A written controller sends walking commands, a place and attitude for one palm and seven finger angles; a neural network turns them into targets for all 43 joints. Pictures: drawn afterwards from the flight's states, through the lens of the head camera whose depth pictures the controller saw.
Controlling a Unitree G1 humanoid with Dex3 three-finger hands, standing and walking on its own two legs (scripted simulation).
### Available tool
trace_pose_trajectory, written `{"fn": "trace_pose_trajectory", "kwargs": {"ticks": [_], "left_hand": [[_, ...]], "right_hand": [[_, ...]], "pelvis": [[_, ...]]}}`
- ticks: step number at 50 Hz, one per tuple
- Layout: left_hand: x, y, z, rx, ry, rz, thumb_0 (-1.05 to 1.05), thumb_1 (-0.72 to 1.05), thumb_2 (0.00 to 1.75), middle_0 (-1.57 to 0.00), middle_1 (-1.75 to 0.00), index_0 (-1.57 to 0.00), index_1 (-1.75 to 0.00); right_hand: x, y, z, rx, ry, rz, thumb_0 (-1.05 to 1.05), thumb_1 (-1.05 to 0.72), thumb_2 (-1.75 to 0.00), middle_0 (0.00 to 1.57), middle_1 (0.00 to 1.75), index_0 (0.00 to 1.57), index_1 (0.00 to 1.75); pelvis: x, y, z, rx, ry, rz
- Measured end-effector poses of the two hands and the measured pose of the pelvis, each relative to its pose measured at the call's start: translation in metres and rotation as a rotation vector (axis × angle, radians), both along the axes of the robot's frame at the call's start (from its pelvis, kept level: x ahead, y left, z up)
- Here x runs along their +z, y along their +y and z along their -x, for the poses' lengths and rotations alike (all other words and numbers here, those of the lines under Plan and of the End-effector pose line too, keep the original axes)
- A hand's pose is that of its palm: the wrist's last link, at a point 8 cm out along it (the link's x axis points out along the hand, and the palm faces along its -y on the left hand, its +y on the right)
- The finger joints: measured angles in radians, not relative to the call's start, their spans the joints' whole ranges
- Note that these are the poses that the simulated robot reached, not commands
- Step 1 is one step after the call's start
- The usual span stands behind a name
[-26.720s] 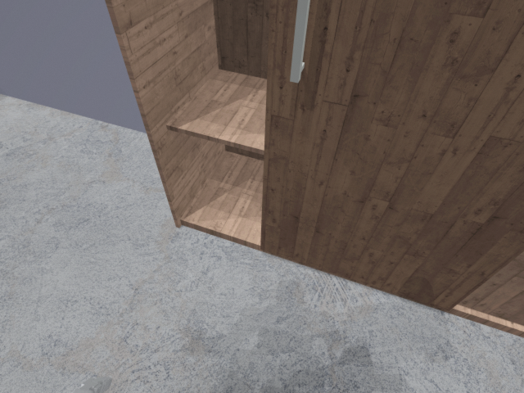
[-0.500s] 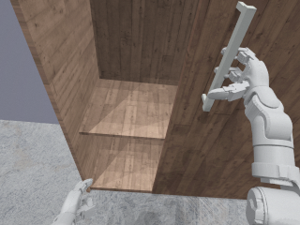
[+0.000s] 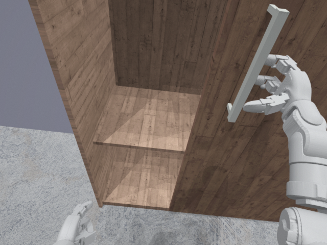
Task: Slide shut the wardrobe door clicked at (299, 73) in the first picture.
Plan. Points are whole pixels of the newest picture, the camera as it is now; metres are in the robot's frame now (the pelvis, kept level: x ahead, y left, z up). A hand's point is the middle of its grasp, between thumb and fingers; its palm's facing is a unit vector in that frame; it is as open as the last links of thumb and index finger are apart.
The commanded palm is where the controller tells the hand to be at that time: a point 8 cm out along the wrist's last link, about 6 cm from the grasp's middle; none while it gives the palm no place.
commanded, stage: slide the fingers in behind the handle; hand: right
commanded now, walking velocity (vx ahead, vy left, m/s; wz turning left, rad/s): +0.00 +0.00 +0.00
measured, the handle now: (249, 72) +0.46 -0.16 +0.25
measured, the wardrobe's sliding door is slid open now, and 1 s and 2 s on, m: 0.40 0.40 0.40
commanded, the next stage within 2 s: grip the handle and tug to test in 1.48 s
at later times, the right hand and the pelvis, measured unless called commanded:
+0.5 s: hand (247, 84) +0.39 -0.14 +0.25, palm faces +0.04 +1.00 -0.02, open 14.0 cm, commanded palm +0.36 -0.19 +0.24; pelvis +0.01 -0.01 +0.00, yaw +0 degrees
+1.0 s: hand (245, 84) +0.39 -0.13 +0.25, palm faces +0.05 +1.00 -0.01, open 14.4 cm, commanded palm +0.36 -0.18 +0.24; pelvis +0.01 -0.01 +0.00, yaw -1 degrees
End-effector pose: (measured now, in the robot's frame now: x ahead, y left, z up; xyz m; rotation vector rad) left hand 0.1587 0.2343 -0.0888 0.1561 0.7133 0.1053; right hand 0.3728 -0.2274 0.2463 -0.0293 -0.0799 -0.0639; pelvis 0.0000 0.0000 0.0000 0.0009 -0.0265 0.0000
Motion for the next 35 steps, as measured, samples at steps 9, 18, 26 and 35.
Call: {"fn": "trace_pose_trajectory", "kwargs": {"ticks": [9,18,26,35], "left_hand": [[0.006,-0.016,-0.016,-0.043,-0.041,0.008,0.01,0.90,0.90,-0.20,-0.30,-0.20,-0.30],[0.006,-0.031,-0.024,-0.063,-0.049,0.034,0.01,0.90,0.90,-0.20,-0.30,-0.20,-0.30],[0.004,-0.031,-0.023,-0.055,-0.022,0.047,0.01,0.90,0.90,-0.20,-0.30,-0.20,-0.30],[0.003,-0.026,-0.027,-0.062,0.001,0.024,0.01,0.90,0.90,-0.20,-0.30,-0.20,-0.30]], "right_hand": [[0.000,0.012,0.005,0.021,0.009,-0.002,-0.01,0.50,-0.30,0.30,1.20,0.29,1.20],[0.006,0.038,-0.001,0.060,-0.021,-0.017,-0.01,0.50,-0.30,0.30,1.20,0.29,1.20],[0.004,0.036,0.002,0.023,-0.012,-0.001,-0.01,0.50,-0.30,0.30,1.20,0.28,1.19],[0.003,0.039,0.003,0.024,-0.008,-0.007,-0.01,0.50,-0.30,0.30,1.20,0.23,1.18]], "pelvis": [[-0.001,-0.004,0.003,-0.014,-0.007,-0.002],[0.000,-0.009,-0.001,-0.006,-0.004,0.000],[0.000,-0.009,-0.005,0.002,-0.009,0.000],[0.000,-0.008,-0.007,-0.008,-0.009,-0.001]]}}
